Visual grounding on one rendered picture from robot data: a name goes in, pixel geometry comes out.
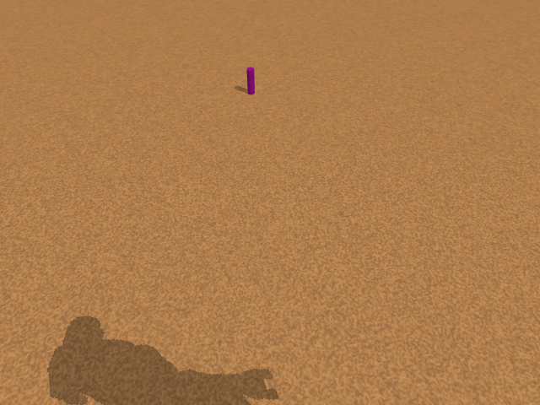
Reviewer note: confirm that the can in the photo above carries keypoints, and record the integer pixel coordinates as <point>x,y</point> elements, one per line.
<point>250,80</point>

